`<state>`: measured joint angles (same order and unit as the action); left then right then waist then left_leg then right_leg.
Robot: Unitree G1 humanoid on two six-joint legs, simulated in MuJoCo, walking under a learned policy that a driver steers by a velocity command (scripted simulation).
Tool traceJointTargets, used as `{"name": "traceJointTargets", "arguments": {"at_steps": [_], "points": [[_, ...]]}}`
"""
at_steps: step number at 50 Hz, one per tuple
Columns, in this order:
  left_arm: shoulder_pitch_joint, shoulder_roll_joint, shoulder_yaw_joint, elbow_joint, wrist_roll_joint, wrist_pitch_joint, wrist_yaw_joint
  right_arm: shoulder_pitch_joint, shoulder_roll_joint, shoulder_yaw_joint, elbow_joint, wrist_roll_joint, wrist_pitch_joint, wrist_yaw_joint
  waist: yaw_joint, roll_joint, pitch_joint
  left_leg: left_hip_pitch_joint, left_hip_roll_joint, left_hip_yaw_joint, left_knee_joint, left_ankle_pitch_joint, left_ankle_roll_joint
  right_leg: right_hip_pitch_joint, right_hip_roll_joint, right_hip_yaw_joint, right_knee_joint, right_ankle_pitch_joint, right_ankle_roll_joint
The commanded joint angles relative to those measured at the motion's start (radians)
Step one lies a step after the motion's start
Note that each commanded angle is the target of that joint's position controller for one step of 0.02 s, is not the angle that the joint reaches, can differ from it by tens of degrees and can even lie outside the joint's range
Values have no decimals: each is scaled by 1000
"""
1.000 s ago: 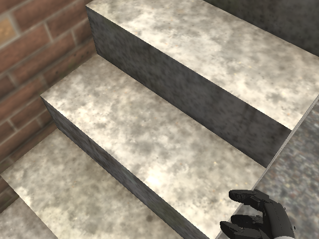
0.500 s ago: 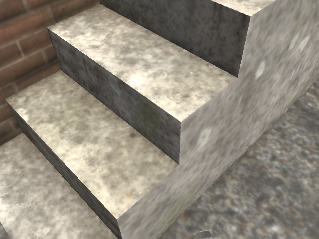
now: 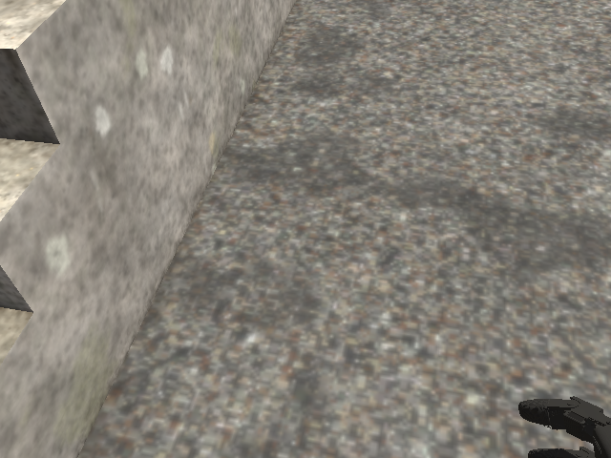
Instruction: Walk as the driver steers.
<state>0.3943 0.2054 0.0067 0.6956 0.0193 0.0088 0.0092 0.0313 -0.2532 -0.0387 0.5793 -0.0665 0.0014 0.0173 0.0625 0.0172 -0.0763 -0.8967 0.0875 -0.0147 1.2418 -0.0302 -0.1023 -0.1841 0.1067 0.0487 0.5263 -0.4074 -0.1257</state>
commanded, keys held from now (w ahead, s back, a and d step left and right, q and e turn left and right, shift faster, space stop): w+q+shift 0.54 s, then q+shift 0.46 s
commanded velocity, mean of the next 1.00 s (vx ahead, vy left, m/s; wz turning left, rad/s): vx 0.72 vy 0.00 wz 0.58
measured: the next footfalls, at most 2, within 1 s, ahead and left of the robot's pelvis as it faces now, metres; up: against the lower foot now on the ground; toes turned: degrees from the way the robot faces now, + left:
left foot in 0.40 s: +0.33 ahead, -0.09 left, +0.00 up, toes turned +7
right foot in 0.68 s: +0.64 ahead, -0.36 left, +0.00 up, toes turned +22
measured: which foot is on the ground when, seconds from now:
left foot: up 0.00-0.38, down 0.40-0.70, up 0.72-1.00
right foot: down 0.00-0.38, up 0.40-0.66, down 0.68-1.00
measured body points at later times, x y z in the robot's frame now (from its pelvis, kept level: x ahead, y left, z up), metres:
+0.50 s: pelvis +0.27 -0.13 -0.02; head +0.30 -0.19 +0.42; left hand +0.33 +0.13 -0.11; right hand +0.35 -0.40 -0.18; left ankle +0.29 -0.10 -0.73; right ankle +0.20 -0.27 -0.55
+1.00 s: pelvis +0.55 -0.23 +0.00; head +0.59 -0.21 +0.45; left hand +0.43 +0.02 -0.11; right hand +0.89 -0.33 -0.07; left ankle +0.58 -0.10 -0.66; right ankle +0.60 -0.37 -0.73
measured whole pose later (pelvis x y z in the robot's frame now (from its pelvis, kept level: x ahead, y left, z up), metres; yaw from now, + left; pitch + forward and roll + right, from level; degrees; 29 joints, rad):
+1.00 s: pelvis +0.55 -0.23 +0.00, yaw +36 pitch +1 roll -1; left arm 0.35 0.28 0.04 0.74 0.03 -0.04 0.03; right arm 0.08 -0.33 -0.10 0.56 -0.04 0.07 0.04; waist 0.04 0.03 0.07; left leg -0.70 0.01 0.06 1.06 -0.22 0.02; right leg -0.18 -0.13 -0.22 0.50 -0.31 0.06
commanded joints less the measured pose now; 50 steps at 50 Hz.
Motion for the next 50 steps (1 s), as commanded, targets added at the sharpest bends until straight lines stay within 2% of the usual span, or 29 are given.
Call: {"name": "traceJointTargets", "arguments": {"at_steps": [1,6,9,13,15,17,18,19,20,21,22,23,24,25,26,28,30,31,33,34,35,36,37,38,39,41,44,48,50], "points": [[-10,235,77,-67,-19,-61,-1,-58,-65,-19,-41,16,13,3,-15,38,103,-203,-17,5,-24,43,35,151,-247,372,-338,20,-24],[192,147,49,25,-13,-76,-9,-133,-62,-15,-26,33,11,13,62,-90,153,-258,-64,77,-130,23,105,344,-224,258,-361,236,97],[269,122,37,72,-3,-86,-3,-173,-74,-13,-12,37,4,21,87,-120,188,-265,-118,80,-173,-8,146,407,-222,192,-379,423,159],[314,103,15,141,10,-106,20,-153,-73,3,18,48,-19,26,62,-120,201,-170,-240,93,-254,-69,235,457,-209,32,-370,967,261],[227,108,6,130,11,-115,37,-77,-88,12,53,42,-26,25,-19,-142,147,150,-294,215,-376,-91,274,320,-197,-69,-310,1533,319],[220,168,20,160,-6,-115,76,54,-142,0,79,41,-27,12,-100,-177,99,445,-335,310,-468,-88,288,252,-242,-106,-131,2084,383],[75,231,40,122,-8,-107,91,383,-217,-29,165,37,-29,-4,-278,-183,77,808,-354,328,-592,-122,328,17,-186,-167,148,2294,515],[-146,339,85,79,-51,-92,99,749,-317,-89,256,54,-33,-34,-543,-6,30,1173,-231,195,-748,17,482,-330,-25,-222,988,1744,612],[-156,242,66,56,-13,-114,90,590,-233,-68,312,125,-47,-52,-356,339,-100,1177,-22,-84,-817,341,453,-458,72,-100,1618,-92,395],[-282,49,-4,-83,23,-140,79,464,-124,-22,248,98,-59,-45,-245,139,-68,1047,11,-262,-608,164,470,-686,-80,85,1670,-88,253],[-157,80,1,-177,-7,-131,51,458,-155,-40,213,63,-80,-57,-144,95,-200,1255,229,-683,-712,-136,639,-838,-104,284,1642,-159,238],[-135,158,-5,-179,36,-134,21,389,-138,-43,196,60,-60,-76,-85,-160,-43,1020,273,-784,-943,-458,604,-907,-122,307,1408,-78,174],[-133,158,-8,-165,66,-114,5,282,-144,-47,162,46,-63,-77,-8,-239,92,746,199,-699,-1029,-532,535,-823,-152,240,1237,-67,148],[-107,136,-17,-144,78,-87,-5,221,-173,-45,144,34,-67,-72,52,-234,189,500,126,-616,-1067,-604,496,-719,-168,169,1077,-148,151],[-144,125,-28,-175,73,-69,-8,154,-198,-46,120,39,-83,-60,92,-221,284,255,50,-500,-1126,-595,462,-583,-209,104,816,-35,169],[-151,126,-31,-163,27,-57,-28,143,-191,-50,118,45,-100,-51,85,-178,267,-80,-90,-287,-1092,-424,414,-89,-241,15,398,208,208],[-157,95,-33,-141,-11,-57,-42,229,-206,-67,151,52,-90,-39,21,-22,161,88,-124,-241,-955,-239,389,9,-203,-20,299,392,223],[-158,106,-29,-137,-18,-62,-38,244,-205,-72,151,51,-80,-34,-5,36,129,231,-138,-234,-869,-139,364,-33,-181,-24,216,418,222],[-130,136,-15,-114,-3,-82,-16,303,-200,-82,154,50,-50,-25,-30,32,63,429,-185,-245,-650,-59,288,9,-92,-78,22,390,227],[-53,181,4,-97,15,-96,-3,333,-181,-80,156,52,-48,-22,3,-7,5,454,-229,-219,-447,-72,243,106,-99,-67,-21,342,215],[94,262,26,-92,41,-110,12,319,-96,-62,114,64,-59,-25,62,-118,-106,330,-257,-151,-110,-352,191,295,-359,166,-12,398,161],[88,384,60,-106,51,-100,18,428,-19,-46,22,86,-70,-24,-42,-493,-307,160,-284,-38,181,-663,146,447,-683,673,-119,632,26],[18,308,59,-119,38,-89,18,383,-75,-50,53,56,-43,-39,-34,-288,-249,53,-165,-18,301,-566,150,381,-640,668,-120,468,2],[-39,209,35,-126,29,-88,20,282,-83,-54,48,42,-30,-38,-14,-200,-119,13,-123,5,306,-464,148,280,-563,475,-112,422,29],[-90,159,23,-120,29,-79,17,228,-89,-59,34,41,-20,-24,-22,-172,-46,31,-89,2,262,-396,138,187,-502,307,-107,482,51],[-84,148,28,-87,16,-72,23,184,-99,-69,6,37,19,10,-37,-222,12,83,-66,-20,205,-358,117,92,-447,133,-120,571,65],[-99,158,40,-65,9,-78,24,139,-91,-69,-39,30,55,14,-73,-193,33,95,-63,-21,121,-308,109,62,-468,33,-163,642,45],[-159,179,52,-48,15,-74,29,86,-87,-58,-80,24,73,29,-95,-169,63,211,-35,13,-170,-159,125,18,-457,-124,-177,588,44],[-182,202,61,-41,10,-64,27,78,-70,-50,-80,38,66,39,-97,-181,69,364,-55,73,-362,-131,144,-22,-419,-222,-151,592,71]]}}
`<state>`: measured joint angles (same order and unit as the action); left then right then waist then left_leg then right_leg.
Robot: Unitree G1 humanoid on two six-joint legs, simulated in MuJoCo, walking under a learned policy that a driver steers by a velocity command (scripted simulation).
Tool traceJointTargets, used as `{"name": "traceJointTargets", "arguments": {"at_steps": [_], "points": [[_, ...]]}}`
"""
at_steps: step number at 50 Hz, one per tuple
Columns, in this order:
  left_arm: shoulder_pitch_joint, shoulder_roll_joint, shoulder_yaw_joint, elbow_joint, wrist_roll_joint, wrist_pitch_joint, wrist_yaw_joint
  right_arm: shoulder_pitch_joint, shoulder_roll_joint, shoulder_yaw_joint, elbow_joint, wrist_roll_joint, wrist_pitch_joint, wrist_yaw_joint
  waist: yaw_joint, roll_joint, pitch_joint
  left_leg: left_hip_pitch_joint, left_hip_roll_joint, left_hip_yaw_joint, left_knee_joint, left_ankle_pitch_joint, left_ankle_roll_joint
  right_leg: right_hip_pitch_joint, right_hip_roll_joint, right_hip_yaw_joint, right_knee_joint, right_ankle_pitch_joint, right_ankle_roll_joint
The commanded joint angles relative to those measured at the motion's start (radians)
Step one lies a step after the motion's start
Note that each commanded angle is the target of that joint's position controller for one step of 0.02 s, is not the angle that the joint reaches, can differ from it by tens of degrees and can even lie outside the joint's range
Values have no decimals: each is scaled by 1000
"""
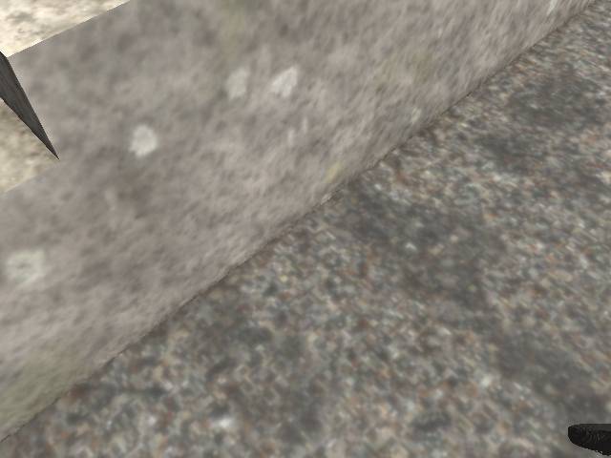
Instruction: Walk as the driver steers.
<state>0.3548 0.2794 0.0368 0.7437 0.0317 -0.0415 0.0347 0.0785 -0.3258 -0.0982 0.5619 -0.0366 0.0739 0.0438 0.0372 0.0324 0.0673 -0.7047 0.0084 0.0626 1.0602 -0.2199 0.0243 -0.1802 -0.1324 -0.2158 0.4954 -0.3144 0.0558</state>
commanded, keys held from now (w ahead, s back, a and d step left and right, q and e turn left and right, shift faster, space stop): q+shift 0.04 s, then w+q+shift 0.36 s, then w+shift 0.26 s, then w+e+shift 0.34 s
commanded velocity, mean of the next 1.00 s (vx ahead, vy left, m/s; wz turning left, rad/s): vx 0.76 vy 0.00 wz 0.45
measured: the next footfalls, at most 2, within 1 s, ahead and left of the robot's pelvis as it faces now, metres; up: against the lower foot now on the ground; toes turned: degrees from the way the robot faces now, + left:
left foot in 0.12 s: +0.16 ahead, +0.08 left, +0.00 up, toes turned +10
right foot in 0.50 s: +0.40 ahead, -0.06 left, +0.00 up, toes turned +29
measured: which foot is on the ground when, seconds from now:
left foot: up 0.00-0.10, down 0.12-0.52, up 0.54-0.84, down 0.86-1.00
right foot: down 0.00-0.12, up 0.14-0.48, down 0.50-0.88, up 0.90-1.00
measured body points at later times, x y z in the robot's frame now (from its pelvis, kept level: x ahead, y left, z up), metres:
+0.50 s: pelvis +0.24 +0.01 +0.00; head +0.25 +0.02 +0.45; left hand +0.33 +0.33 -0.07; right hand +0.42 -0.24 -0.10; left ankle +0.12 +0.08 -0.73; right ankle +0.37 -0.08 -0.73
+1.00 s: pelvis +0.47 +0.14 +0.01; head +0.49 +0.17 +0.46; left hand +0.42 +0.40 -0.13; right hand +0.75 +0.02 -0.07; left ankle +0.47 +0.23 -0.73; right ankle +0.46 -0.03 -0.66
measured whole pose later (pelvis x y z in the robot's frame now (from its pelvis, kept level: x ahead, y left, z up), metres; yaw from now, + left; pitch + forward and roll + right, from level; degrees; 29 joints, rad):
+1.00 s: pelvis +0.47 +0.14 +0.01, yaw +23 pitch +4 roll -1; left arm 0.26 0.24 0.02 0.85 0.00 -0.09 0.02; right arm 0.07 -0.21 0.02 0.73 -0.05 -0.11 -0.03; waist 0.07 -0.03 0.01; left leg -0.32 -0.01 0.05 0.37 -0.12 0.04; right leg -0.43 0.00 0.06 1.00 -0.27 -0.02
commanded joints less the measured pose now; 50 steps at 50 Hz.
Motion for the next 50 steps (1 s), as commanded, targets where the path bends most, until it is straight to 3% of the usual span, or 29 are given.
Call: {"name": "traceJointTargets", "arguments": {"at_steps": [1,4,5,6,7,8,10,12,14,20,22,24,25,26,27,28,29,30,34,36,39,41,43,44,45,47,48,49,50], "points": [[-128,146,38,-83,-3,-7,-1,19,-1,10,-64,15,-10,14,-61,-203,-77,227,3,41,-239,33,27,-15,-176,20,-102,539,-103],[-56,193,61,-61,-10,15,-16,29,-39,-4,-72,21,-11,5,-52,-199,-130,351,-47,104,-336,-104,80,70,-208,-6,41,612,-92],[-36,200,66,-60,-12,27,-24,105,-67,-20,-47,17,-17,-3,-86,-155,-174,456,-82,108,-386,-177,110,60,-199,-26,182,519,-86],[-25,185,61,-71,-6,38,-31,279,-111,-43,16,10,-26,-21,-161,-34,-243,682,-110,23,-450,-274,163,-82,-147,-49,467,354,-64],[-59,41,23,-156,26,45,-43,289,-220,-60,3,21,-32,-29,-127,233,-216,831,162,-535,-626,-586,293,-514,1,-27,795,-313,-8],[-194,83,27,-243,49,31,-57,285,-274,-69,-58,43,-35,-34,-180,203,-233,842,275,-1036,-924,-899,388,-756,120,235,891,-349,6],[-259,153,46,-241,28,5,-64,260,-187,-47,-17,29,-46,-47,-128,68,-47,663,294,-877,-918,-769,364,-748,51,310,798,-256,-20],[-167,149,40,-185,22,1,-58,161,-140,-31,-20,16,-70,-47,-31,55,-47,463,163,-620,-887,-488,281,-501,25,286,600,-154,-17],[-149,127,29,-148,27,18,-56,146,-124,-22,-6,18,-93,-36,-17,41,-71,385,86,-505,-861,-338,277,-372,51,261,512,-68,-9],[-341,72,-1,-188,-18,16,-56,179,-158,-40,24,23,-119,-14,-80,44,-57,379,49,-531,-819,-249,246,-256,124,264,158,70,28],[-303,84,4,-167,-27,3,-47,174,-143,-33,36,29,-132,-12,-73,50,-74,361,49,-509,-777,-183,204,-122,133,253,59,139,9],[-222,97,15,-139,-13,-12,-33,194,-111,-16,59,27,-141,-12,-35,25,-80,330,39,-504,-692,-175,177,29,134,232,-22,151,-15],[-129,124,29,-111,1,-29,-27,204,-75,-3,74,31,-153,-10,7,-14,-100,289,2,-464,-561,-121,155,146,112,257,-51,101,-28],[-5,206,54,-91,34,-48,-15,178,-17,19,58,57,-169,-7,76,-159,-159,174,-73,-346,-307,-86,115,296,-48,461,-160,-120,-71],[54,309,90,-72,57,-46,-18,164,13,36,14,80,-174,-15,81,-424,-207,-41,-161,-192,-65,-211,87,395,-224,869,-314,-429,-156],[0,234,83,-81,53,-50,-29,121,-26,41,41,59,-165,-30,53,-277,-139,-134,-76,-204,82,-146,108,347,-262,946,-327,-478,-190],[-17,171,70,-82,35,-54,-37,95,-50,38,63,36,-164,-28,43,-148,-116,-128,-55,-219,126,-74,110,309,-223,849,-296,-401,-193],[-24,146,66,-62,27,-66,-36,79,-57,40,82,14,-166,-19,26,-90,-98,-127,-27,-232,114,-31,101,278,-183,727,-282,-297,-182],[9,90,42,18,-4,-102,-41,10,-14,60,85,-10,-167,-1,-2,-102,-57,-62,-27,-209,-18,56,67,174,-84,465,-305,246,-167],[-17,92,42,40,-22,-104,-55,-73,-11,76,55,-34,-178,8,-17,-125,-63,53,-5,-92,-227,84,38,97,-32,369,-301,524,-181],[-25,168,62,72,-36,-116,-55,-115,9,91,54,-19,-194,-1,-26,-194,-81,387,-68,-24,-497,79,7,-39,6,310,-285,868,-174],[-53,162,56,76,-58,-115,-50,12,-23,83,107,-15,-196,-38,-90,-170,-168,521,-91,-16,-605,137,29,25,12,326,-107,1112,-169],[-141,91,25,38,-77,-124,-43,184,-85,64,147,-42,-219,-78,-189,-131,-310,828,90,-156,-642,250,44,-160,70,362,183,786,-134],[-65,-33,-12,3,-92,-123,-39,217,-178,46,150,-71,-217,-89,-134,143,-382,1021,384,-456,-670,458,92,-394,169,303,400,89,-109],[-13,22,-9,22,-90,-98,-13,211,-153,39,148,-47,-196,-85,-119,192,-428,954,427,-515,-704,642,163,-410,172,290,513,-76,-115],[-29,53,-2,56,-52,-72,-4,95,-12,73,131,-17,-188,-79,-58,67,-315,825,327,-318,-725,672,135,-412,94,325,576,-3,-101],[-42,48,-3,62,-40,-64,-4,65,9,79,132,-8,-190,-82,-33,58,-266,764,296,-239,-731,810,104,-410,82,318,586,43,-85],[-65,30,-6,50,-14,-54,-6,28,5,85,135,-8,-196,-89,12,44,-230,640,258,-143,-735,1035,67,-342,95,297,584,101,-68],[-54,23,-5,47,-9,-47,-7,3,-16,80,136,-3,-199,-85,45,50,-235,581,233,-72,-725,1135,50,-291,118,268,562,112,-56]]}}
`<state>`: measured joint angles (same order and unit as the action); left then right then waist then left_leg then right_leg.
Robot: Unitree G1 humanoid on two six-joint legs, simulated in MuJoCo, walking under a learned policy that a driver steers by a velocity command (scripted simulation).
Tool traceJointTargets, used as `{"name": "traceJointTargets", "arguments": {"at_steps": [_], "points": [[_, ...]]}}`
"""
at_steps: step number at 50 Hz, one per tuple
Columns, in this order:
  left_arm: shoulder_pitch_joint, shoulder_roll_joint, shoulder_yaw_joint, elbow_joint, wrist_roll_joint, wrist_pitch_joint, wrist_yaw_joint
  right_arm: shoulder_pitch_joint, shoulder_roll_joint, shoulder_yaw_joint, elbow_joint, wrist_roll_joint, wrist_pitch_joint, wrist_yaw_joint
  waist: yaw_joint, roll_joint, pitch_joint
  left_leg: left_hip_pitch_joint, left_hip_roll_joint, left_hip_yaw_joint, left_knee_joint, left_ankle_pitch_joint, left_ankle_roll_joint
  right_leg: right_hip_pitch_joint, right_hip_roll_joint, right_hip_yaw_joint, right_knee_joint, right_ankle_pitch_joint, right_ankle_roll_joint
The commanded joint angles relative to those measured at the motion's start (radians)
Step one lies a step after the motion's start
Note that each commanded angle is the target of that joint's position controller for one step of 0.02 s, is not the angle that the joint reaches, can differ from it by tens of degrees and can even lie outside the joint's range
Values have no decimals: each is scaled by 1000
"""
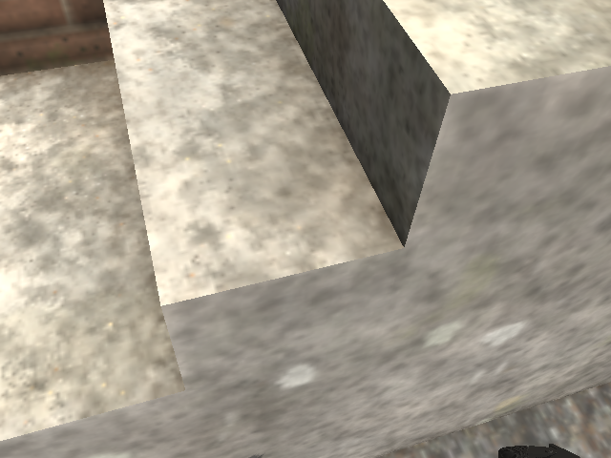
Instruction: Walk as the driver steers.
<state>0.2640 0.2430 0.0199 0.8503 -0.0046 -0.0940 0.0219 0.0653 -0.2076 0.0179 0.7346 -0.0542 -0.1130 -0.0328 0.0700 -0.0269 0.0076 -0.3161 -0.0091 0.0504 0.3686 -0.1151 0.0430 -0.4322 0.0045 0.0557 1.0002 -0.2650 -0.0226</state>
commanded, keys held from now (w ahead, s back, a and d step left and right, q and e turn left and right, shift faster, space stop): w+e+shift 0.70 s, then w+shift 0.10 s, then w+q+shift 0.20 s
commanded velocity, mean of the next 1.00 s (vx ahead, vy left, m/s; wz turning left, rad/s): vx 1.00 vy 0.00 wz -0.72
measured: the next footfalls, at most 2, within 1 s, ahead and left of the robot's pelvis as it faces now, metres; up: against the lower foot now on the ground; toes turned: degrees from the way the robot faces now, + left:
right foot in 0.24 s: +0.10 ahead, -0.12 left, +0.00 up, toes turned -13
left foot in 0.48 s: +0.15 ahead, +0.05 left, +0.00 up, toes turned -24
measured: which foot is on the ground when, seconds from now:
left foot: down 0.00-0.28, up 0.30-0.46, down 0.48-0.84, up 0.86-1.00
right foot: up 0.00-0.22, down 0.24-0.50, up 0.52-0.80, down 0.82-1.00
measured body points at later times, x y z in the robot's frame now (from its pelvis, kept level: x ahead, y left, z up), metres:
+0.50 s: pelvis +0.04 -0.03 -0.01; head +0.09 -0.04 +0.44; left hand +0.31 +0.15 -0.12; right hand +0.14 -0.33 -0.09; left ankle +0.11 +0.07 -0.75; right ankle +0.06 -0.11 -0.75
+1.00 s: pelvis +0.06 -0.18 +0.00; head +0.06 -0.20 +0.45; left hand +0.31 -0.06 -0.11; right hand -0.05 -0.45 -0.12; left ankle +0.17 -0.07 -0.66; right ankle -0.03 -0.22 -0.75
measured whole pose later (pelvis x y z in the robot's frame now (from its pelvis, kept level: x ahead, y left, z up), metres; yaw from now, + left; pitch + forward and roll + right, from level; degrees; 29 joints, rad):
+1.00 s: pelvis +0.06 -0.18 +0.00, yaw -42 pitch +2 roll +0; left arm 0.30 0.25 0.01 0.70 0.06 -0.05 -0.01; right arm 0.29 -0.28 -0.04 0.73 -0.01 -0.07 0.01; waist -0.01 0.03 0.00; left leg -0.58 0.09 -0.01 1.10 -0.16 0.04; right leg -0.14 0.03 -0.05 0.37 -0.26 -0.04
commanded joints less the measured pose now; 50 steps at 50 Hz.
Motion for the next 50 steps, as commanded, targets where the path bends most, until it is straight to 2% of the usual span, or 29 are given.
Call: {"name": "traceJointTargets", "arguments": {"at_steps": [1,7,11,13,14,15,16,17,18,19,21,23,25,26,27,29,30,33,35,38,39,40,41,42,43,44,45,47,50], "points": [[37,56,14,-62,23,9,5,2,-151,-43,-36,21,-14,-5,26,119,-185,175,239,-12,-31,1060,18,-19,-7,-26,24,74,28],[-100,33,-3,-109,4,29,18,-33,-144,-42,-39,37,-11,-20,9,195,-214,183,264,109,23,880,29,91,-31,-78,-243,121,-2],[-149,47,0,-128,11,24,10,-31,-164,-45,-46,32,16,-31,-23,130,-192,192,292,115,146,669,43,115,-6,-100,-371,51,-66],[-79,89,17,-111,25,12,-2,-42,-162,-39,-63,31,35,-36,20,-16,-146,96,221,140,398,405,-8,234,-16,-25,-549,226,-119],[-65,208,50,-103,25,7,1,-23,-117,-23,-114,21,40,-33,-38,-250,-113,-108,106,163,529,-5,-67,339,-147,203,-552,642,-178],[-113,281,72,-143,6,20,6,-51,-87,0,-139,15,42,-25,-36,-362,-135,-221,-20,64,580,-348,-98,322,-220,451,-718,578,-265],[-199,252,75,-184,5,30,-2,-22,-108,-5,-121,10,37,-19,-69,-195,-110,-144,4,-31,577,-359,-115,215,-206,421,-775,411,-263],[-312,210,61,-215,4,38,-14,0,-114,-8,-101,21,33,-14,-111,-119,-78,-78,5,-29,488,-301,-109,141,-165,322,-768,404,-226],[-314,187,57,-208,7,35,-23,-60,-112,-3,-112,34,22,-17,-92,-26,-36,-52,-1,-22,334,-265,-100,119,-129,290,-762,397,-194],[-302,179,60,-197,9,26,-24,-98,-83,6,-135,48,16,-27,-74,-60,-40,-35,-9,-19,246,-225,-87,165,-111,276,-741,475,-167],[-261,155,58,-187,2,22,-31,-61,-97,8,-131,63,17,-40,-50,-97,-138,14,-18,-29,144,-144,-76,303,-85,282,-675,552,-126],[-208,193,76,-173,-12,41,-30,36,-120,3,-118,64,8,-40,-80,-46,-186,153,17,-61,50,-143,-57,236,-76,331,-619,323,-120],[-301,149,59,-246,-13,59,-45,122,-192,-25,-90,19,16,-44,-127,129,-145,402,187,-208,-61,-222,10,-147,23,281,-508,-100,-60],[-288,107,36,-277,-11,56,-49,104,-268,-58,-96,-9,27,-41,-123,356,-108,356,375,-398,-210,-411,89,-250,87,132,-296,-122,-34],[-283,146,39,-275,6,52,-48,60,-241,-64,-113,-15,29,-41,-110,318,-88,291,473,-425,-240,-374,146,-255,-4,89,-114,-103,-27],[-232,173,48,-258,34,68,-58,69,-182,-57,-112,2,24,-43,-78,70,-95,252,456,-291,-194,-109,155,-241,-56,80,88,-53,-21],[-209,167,50,-254,48,84,-56,65,-178,-57,-110,12,14,-41,-68,48,-88,252,428,-200,-158,9,133,-243,-73,68,99,-42,-16],[-252,110,28,-285,44,103,-72,118,-197,-67,-86,16,-4,-3,-101,118,-55,192,336,21,-110,133,60,-169,-73,-22,-17,-14,4],[-269,86,22,-305,35,102,-87,155,-227,-79,-77,27,0,17,-115,165,-55,130,302,112,-101,23,27,-53,-63,-98,-150,-55,11],[-278,83,17,-311,63,100,-100,204,-261,-90,-64,29,19,11,-142,221,-61,141,319,97,-99,-66,24,34,-34,-162,-323,-105,-2],[-241,93,21,-308,72,99,-102,198,-281,-96,-65,28,25,8,-118,213,-55,146,333,85,-74,-134,22,59,-23,-164,-399,-152,-24],[-155,95,26,-273,81,90,-100,202,-276,-96,-62,31,36,8,-79,147,-66,117,303,123,25,-136,15,164,10,-191,-494,-126,-41],[-12,110,36,-211,87,74,-91,197,-207,-72,-66,24,37,10,-15,29,-100,32,231,174,249,-8,2,348,42,-154,-564,-114,-62],[147,227,65,-175,86,60,-67,104,-116,-37,-144,35,25,18,88,-240,-104,-277,122,208,546,-74,-51,547,-158,167,-687,-124,-118],[291,372,110,-149,49,63,-44,39,-120,-38,-193,13,18,23,150,-391,-125,-555,67,98,737,-370,-25,657,-271,433,-778,-283,-187],[273,338,107,-170,53,57,-30,27,-150,-55,-192,13,21,27,126,-196,-105,-606,124,-25,850,-301,8,617,-339,472,-797,-380,-199],[185,277,86,-191,65,55,-24,44,-139,-57,-160,28,17,31,69,-105,-39,-603,143,-64,859,-200,23,538,-326,398,-787,-294,-170],[29,187,52,-224,59,45,-20,123,-164,-73,-103,39,14,47,-36,-75,-6,-468,143,-81,758,-62,9,407,-243,203,-832,-71,-99],[2,146,32,-209,56,5,-21,147,-135,-81,-69,55,38,46,-65,-72,8,-364,62,-99,730,35,-6,329,-189,-6,-858,217,-59]]}}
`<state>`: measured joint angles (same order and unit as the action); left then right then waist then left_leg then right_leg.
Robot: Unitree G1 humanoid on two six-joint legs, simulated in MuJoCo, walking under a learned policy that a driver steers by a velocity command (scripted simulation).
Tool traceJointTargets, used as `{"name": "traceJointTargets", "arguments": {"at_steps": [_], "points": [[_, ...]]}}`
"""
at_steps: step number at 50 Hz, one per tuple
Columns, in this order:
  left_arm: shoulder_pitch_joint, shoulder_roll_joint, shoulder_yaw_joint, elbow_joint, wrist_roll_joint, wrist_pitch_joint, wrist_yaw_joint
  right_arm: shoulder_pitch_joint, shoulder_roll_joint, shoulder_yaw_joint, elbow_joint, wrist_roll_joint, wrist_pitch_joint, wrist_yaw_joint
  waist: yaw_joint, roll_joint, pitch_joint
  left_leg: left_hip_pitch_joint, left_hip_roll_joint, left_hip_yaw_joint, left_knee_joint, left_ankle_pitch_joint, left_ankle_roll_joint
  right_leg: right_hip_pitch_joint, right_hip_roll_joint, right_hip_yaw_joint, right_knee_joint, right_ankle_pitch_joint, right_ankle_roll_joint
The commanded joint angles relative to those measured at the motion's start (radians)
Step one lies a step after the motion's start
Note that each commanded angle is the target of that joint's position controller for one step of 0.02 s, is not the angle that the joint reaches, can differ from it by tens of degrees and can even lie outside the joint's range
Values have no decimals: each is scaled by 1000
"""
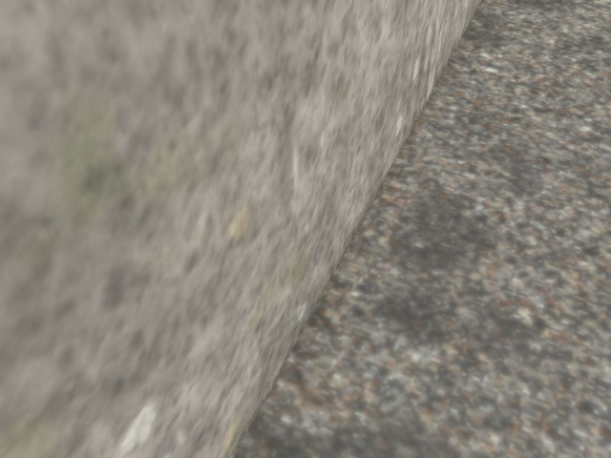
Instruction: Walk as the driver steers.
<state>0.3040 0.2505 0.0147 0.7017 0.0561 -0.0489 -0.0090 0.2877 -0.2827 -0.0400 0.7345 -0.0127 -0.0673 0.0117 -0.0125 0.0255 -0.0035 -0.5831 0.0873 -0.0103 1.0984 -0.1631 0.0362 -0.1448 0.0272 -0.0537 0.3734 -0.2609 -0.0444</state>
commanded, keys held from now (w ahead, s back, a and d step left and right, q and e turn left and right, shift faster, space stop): w+q+shift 1.00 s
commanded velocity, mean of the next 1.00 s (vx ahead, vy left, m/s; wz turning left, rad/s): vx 1.00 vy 0.00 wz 0.82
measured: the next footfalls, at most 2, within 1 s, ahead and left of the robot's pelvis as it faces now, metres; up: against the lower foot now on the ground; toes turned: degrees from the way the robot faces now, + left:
left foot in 0.22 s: +0.22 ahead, +0.06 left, +0.00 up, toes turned +10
right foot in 0.62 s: +0.28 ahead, -0.07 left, +0.00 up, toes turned +51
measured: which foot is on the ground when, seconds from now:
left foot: up 0.00-0.20, down 0.22-0.62, up 0.64-0.94, down 0.96-1.00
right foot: down 0.00-0.22, up 0.24-0.60, down 0.62-1.00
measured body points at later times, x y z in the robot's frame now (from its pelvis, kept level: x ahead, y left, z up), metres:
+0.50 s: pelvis +0.15 -0.01 +0.00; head +0.19 +0.03 +0.45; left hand +0.30 +0.25 -0.09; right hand +0.32 -0.26 -0.11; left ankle +0.18 +0.05 -0.74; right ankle +0.28 -0.14 -0.71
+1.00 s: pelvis +0.14 -0.05 -0.01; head +0.15 -0.02 +0.44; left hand +0.13 +0.29 -0.08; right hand +0.44 -0.11 -0.11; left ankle +0.04 +0.00 -0.75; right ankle +0.28 -0.10 -0.74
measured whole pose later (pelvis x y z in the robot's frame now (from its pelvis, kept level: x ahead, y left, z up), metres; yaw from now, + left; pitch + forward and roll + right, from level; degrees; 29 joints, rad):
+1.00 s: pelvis +0.14 -0.05 -0.01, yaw +51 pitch +1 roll -2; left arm -0.06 0.26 -0.01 0.69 0.02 -0.05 0.05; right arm 0.12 -0.25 -0.01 0.79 -0.02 -0.03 -0.03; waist -0.03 0.00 0.05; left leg -0.24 -0.01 -0.09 0.56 -0.36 0.02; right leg -0.32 -0.13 -0.28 0.50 -0.18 0.02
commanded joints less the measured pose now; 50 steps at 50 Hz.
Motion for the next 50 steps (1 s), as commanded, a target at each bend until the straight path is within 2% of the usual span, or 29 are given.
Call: {"name": "traceJointTargets", "arguments": {"at_steps": [1,3,6,9,11,12,13,14,15,16,18,20,21,22,25,27,29,31,32,33,34,36,38,41,45,47,48,49,50], "points": [[-38,135,36,-51,-12,-48,9,-81,-51,-23,-69,16,-4,-2,8,-117,27,-89,-40,-33,-43,110,3,41,-207,64,-236,265,-30],[-97,128,29,-54,-16,-58,11,-111,-22,-9,-79,19,-5,-12,-20,-109,70,11,-57,2,-214,140,3,-23,-182,-37,-224,457,-8],[-132,151,30,-36,-8,-55,34,-75,-47,-4,-70,16,0,-24,-50,-146,-6,170,-50,32,-343,77,24,46,-212,-65,-138,804,-44],[-168,176,31,-20,-8,-34,46,-10,-72,-5,-32,32,10,-39,-72,-121,-60,172,-127,81,-429,-15,105,221,-241,-84,72,1236,-12],[-237,199,32,-41,-22,-8,55,161,-61,-12,26,16,7,-36,-164,-69,-108,353,-176,112,-576,80,153,158,-207,-128,392,1273,-1],[-281,204,29,-52,-28,-11,44,285,-111,-34,66,3,9,-31,-227,-12,-108,508,-139,9,-640,130,182,-25,-141,-118,680,957,18],[-222,81,3,-98,-15,-12,17,191,-257,-73,63,9,18,-36,-79,358,-22,589,44,-372,-720,292,318,-401,89,-93,954,-25,96],[-185,67,-25,-91,26,-21,8,59,-226,-65,11,14,13,-39,-37,300,-57,520,126,-665,-839,126,398,-486,89,123,1087,-139,105],[-184,117,-22,-87,33,-32,1,-14,-172,-54,-29,15,10,-40,-18,140,-27,427,132,-598,-896,-2,384,-473,17,169,1036,-64,106],[-206,127,-23,-86,34,-32,5,-68,-135,-37,-41,21,12,-43,-2,29,1,357,115,-527,-917,109,340,-431,-15,152,928,-10,105],[-260,101,-39,-114,26,-21,21,-59,-111,-19,-2,35,-1,-43,17,-69,-21,347,47,-373,-852,540,226,-310,-43,127,681,38,104],[-260,89,-47,-114,-11,-7,30,-41,-137,-20,16,22,-4,-43,4,-54,-74,392,-6,-311,-796,707,152,-217,8,79,473,10,112],[-341,47,-63,-149,-30,-9,28,-63,-140,-24,6,-1,-1,-45,-9,-49,-67,395,5,-308,-775,868,96,-174,6,68,346,33,106],[-438,47,-63,-194,-42,-32,36,-61,-174,-46,9,15,-8,-42,-56,27,-73,401,-49,-286,-784,788,45,-170,49,18,250,94,115],[-426,51,-67,-187,-49,-43,46,-85,-175,-56,1,12,-16,-23,-82,134,-142,459,-47,-361,-778,503,47,-160,49,41,177,145,111],[-416,57,-70,-185,-52,-61,55,-136,-153,-56,-18,-1,-18,-9,-78,132,-151,445,-44,-432,-783,347,78,-134,21,61,118,157,95],[-395,50,-68,-171,-49,-77,66,-156,-132,-53,-26,13,-14,-3,-64,79,-149,377,-46,-484,-768,222,76,-37,-6,57,31,198,82],[-321,103,-50,-131,-35,-80,90,-190,-69,-34,-33,34,-18,-8,-33,-32,-153,201,-119,-445,-660,-62,31,154,-138,135,-59,240,41],[-312,173,-27,-130,-6,-61,95,-150,-19,-14,-43,52,-28,-5,-41,-236,-184,26,-213,-337,-489,-263,-16,271,-313,279,-79,235,-29],[-359,208,-8,-148,22,-42,105,-132,-43,-4,-32,52,-23,-18,-25,-344,-192,44,-239,-220,-208,-294,-39,132,-473,423,-198,214,-147],[-395,150,-12,-156,12,-32,107,-127,-85,-14,-16,33,-11,-32,-57,-209,-191,82,-170,-183,-30,-253,-59,43,-466,368,-216,237,-175],[-413,101,-25,-141,-24,-30,96,-111,-79,-10,-3,6,10,-52,-84,-44,-177,71,-133,-151,67,-210,-67,24,-379,179,-131,518,-149],[-397,129,-22,-116,-20,-27,93,-115,-71,-10,1,-4,21,-52,-83,-51,-171,120,-151,-98,0,-180,-56,15,-282,-3,-47,769,-77],[-374,123,-17,-82,-18,-28,75,-177,-60,2,-13,20,25,-58,-32,-142,-192,198,-147,-42,-187,-170,-49,45,-259,-106,-6,819,-31],[-373,135,6,-62,-24,-7,67,-218,-40,23,-27,13,22,-60,15,-217,-168,256,-100,-14,-440,-212,-29,67,-332,-79,-29,368,-64],[-405,133,9,-66,-41,-12,57,-192,-45,16,-22,-5,24,-43,-4,-186,-111,310,-99,-8,-582,-155,3,0,-319,-75,-31,112,-21],[-429,121,10,-73,-45,-15,53,-160,-53,12,-8,-17,26,-36,-20,-146,-84,331,-86,-54,-661,-111,33,-27,-294,-79,-2,65,17],[-424,95,6,-87,-43,-17,53,-136,-93,1,-1,-26,25,-34,-17,-31,-70,381,-9,-176,-711,99,61,-81,-238,-109,66,23,70],[-468,40,-16,-125,-53,-16,48,-182,-185,-30,-18,-7,25,-41,-21,161,-30,313,35,-369,-800,59,118,-121,-135,-114,115,2,121]]}}
Keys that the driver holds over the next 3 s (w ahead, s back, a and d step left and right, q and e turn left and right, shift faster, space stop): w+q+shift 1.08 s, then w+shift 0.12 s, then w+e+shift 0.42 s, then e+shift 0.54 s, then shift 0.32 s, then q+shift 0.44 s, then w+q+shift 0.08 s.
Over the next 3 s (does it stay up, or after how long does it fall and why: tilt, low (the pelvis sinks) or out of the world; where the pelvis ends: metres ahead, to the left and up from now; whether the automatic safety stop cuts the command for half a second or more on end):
stays up -0.04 -0.11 -0.01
